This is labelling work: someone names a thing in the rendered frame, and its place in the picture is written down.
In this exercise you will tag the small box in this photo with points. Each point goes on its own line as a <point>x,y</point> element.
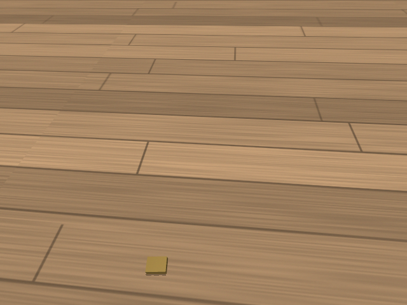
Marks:
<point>156,265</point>

